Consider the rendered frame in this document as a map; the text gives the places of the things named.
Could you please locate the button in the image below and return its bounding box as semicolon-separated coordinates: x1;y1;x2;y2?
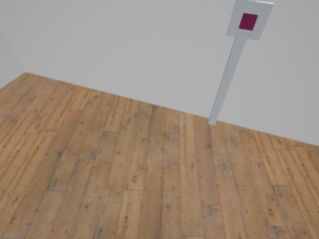
239;13;258;31

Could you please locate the panel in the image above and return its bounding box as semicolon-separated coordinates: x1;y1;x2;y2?
208;0;274;125

